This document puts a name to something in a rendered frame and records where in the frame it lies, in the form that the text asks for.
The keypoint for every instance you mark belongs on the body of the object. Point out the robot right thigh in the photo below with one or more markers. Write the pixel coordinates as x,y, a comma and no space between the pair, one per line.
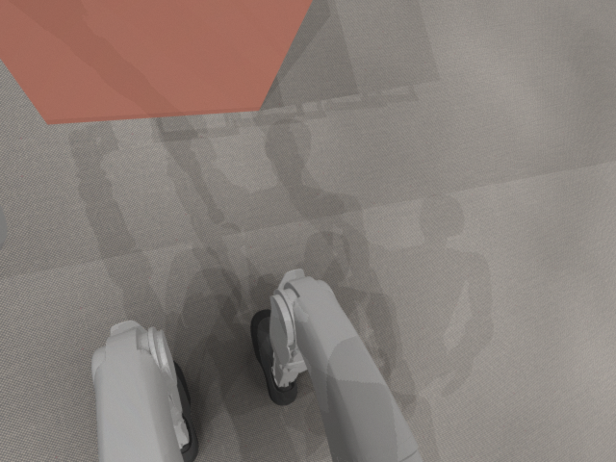
361,418

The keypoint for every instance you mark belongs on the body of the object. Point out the robot left thigh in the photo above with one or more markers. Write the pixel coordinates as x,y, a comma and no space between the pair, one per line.
133,418

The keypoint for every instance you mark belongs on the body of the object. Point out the robot thigh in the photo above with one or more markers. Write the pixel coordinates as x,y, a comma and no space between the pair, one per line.
361,418
133,418

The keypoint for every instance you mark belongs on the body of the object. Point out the cabinet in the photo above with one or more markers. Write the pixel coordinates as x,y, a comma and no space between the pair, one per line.
99,60

